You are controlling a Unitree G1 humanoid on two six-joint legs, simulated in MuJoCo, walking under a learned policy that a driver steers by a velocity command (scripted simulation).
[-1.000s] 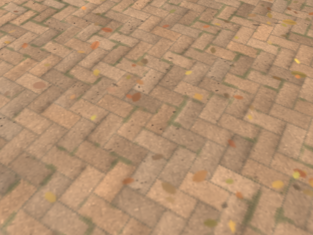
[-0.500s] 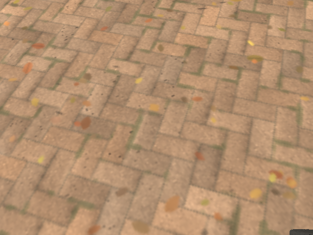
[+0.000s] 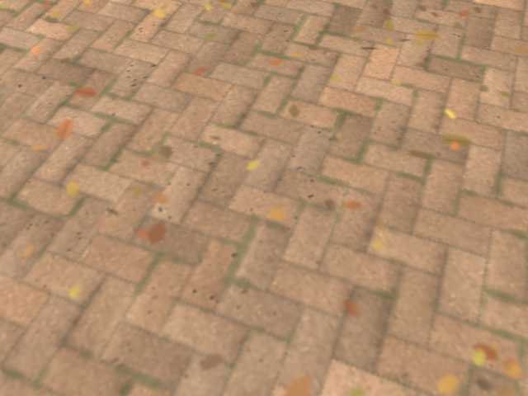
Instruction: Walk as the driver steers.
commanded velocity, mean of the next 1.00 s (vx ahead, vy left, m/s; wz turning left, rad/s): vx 0.20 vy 0.00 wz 0.47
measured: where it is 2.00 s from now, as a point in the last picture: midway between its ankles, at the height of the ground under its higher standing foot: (134, 310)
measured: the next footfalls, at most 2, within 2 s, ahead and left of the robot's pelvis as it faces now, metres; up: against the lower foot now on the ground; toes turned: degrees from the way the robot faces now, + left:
right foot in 0.02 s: +0.04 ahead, -0.12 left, +0.00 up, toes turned +5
left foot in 0.52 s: +0.00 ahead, +0.13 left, +0.00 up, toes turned +22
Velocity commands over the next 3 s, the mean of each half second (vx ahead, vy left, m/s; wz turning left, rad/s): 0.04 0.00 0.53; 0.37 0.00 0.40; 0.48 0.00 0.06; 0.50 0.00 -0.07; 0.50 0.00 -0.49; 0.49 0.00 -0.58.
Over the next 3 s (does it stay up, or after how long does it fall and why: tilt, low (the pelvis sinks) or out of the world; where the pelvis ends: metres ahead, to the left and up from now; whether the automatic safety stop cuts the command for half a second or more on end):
stays up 1.19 0.52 0.00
